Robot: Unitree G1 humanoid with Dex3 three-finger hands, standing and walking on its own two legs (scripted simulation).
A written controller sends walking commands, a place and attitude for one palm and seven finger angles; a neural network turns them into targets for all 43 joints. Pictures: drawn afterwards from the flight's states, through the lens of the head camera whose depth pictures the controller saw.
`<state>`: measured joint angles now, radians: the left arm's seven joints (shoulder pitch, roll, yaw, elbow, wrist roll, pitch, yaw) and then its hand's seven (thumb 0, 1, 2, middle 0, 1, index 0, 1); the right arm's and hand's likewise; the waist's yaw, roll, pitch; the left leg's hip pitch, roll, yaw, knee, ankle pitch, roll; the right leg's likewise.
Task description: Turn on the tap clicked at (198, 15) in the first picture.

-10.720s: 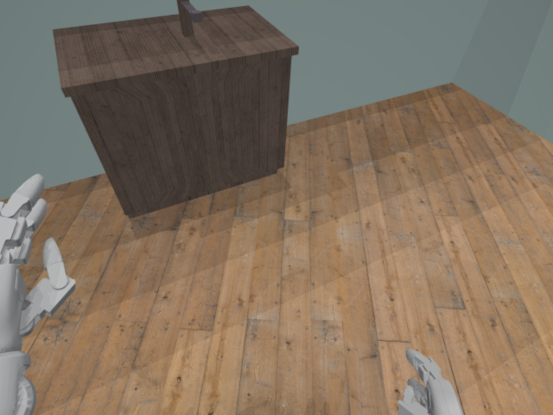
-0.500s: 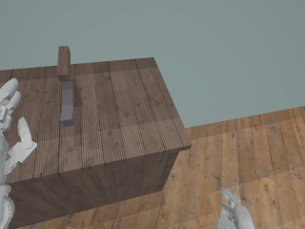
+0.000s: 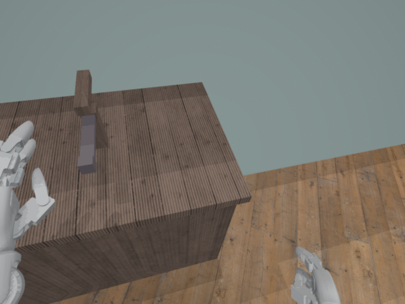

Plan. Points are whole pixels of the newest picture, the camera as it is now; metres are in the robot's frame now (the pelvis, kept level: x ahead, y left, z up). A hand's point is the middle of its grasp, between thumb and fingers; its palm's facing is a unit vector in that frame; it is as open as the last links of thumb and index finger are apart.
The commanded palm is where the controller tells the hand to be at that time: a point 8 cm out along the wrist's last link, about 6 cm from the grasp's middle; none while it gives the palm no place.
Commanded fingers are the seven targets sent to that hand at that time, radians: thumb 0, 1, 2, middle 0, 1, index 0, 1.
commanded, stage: look again from close up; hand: left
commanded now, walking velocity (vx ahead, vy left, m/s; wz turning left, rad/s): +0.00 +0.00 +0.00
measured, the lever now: (87, 164) +0.34 +0.27 +0.06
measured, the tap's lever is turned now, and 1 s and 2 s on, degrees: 0 0 0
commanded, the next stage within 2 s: shuffle to correct the standing spot in 0.08 s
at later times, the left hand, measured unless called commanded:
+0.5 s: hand (70, 199) +0.22 +0.22 +0.16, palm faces +0.37 -0.86 -0.36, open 7.4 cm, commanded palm +0.16 +0.25 +0.17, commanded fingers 0.00 0.90 0.90 -0.20 -0.30 -0.20 -0.30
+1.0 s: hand (56, 182) +0.23 +0.24 +0.17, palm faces +0.42 -0.78 -0.46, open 7.4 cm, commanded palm +0.16 +0.25 +0.17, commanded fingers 0.00 0.90 0.90 -0.20 -0.30 -0.20 -0.30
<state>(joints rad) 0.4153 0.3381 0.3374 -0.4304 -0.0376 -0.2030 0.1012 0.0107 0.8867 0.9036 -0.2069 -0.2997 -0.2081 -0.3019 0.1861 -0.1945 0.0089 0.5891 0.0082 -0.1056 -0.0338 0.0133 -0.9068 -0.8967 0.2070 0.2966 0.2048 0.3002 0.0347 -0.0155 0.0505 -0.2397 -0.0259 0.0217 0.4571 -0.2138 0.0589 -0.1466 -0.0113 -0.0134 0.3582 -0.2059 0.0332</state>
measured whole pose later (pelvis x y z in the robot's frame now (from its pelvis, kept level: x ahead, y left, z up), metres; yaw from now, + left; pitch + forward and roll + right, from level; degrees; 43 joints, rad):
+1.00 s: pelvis +0.00 -0.03 +0.00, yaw +0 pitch +0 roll -1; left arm 0.28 0.46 0.40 -0.38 -0.02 -0.20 0.08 0.01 0.88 0.90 -0.21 -0.30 -0.21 -0.30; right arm 0.20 -0.21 -0.02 0.60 0.01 -0.10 -0.05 0.01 -0.91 -0.90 0.20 0.30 0.20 0.30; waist 0.07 -0.01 0.07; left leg -0.28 0.01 0.00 0.51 -0.21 0.02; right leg -0.19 0.03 -0.03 0.42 -0.23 -0.01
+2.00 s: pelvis -0.01 +0.00 +0.00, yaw +0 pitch -1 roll -2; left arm 0.40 0.35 0.35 -0.41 -0.02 -0.25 0.08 0.01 0.89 0.90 -0.21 -0.30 -0.21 -0.30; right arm 0.21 -0.19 0.00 0.60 0.01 -0.13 -0.02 0.01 -0.91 -0.90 0.21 0.30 0.20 0.30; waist 0.03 -0.01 0.05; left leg -0.24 -0.03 0.03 0.45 -0.19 0.07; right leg -0.16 -0.01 0.01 0.37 -0.19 0.04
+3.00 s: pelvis -0.03 +0.01 -0.01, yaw +0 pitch -2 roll -2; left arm 0.33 0.36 0.41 -0.44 -0.02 -0.26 0.08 0.01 0.89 0.90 -0.21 -0.30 -0.21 -0.30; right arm 0.24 -0.20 0.02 0.60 0.02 -0.15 -0.01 0.02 -0.91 -0.90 0.21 0.30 0.20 0.30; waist 0.05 -0.02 0.08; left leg -0.28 -0.03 0.03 0.52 -0.21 0.07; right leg -0.20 0.00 0.01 0.43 -0.21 0.03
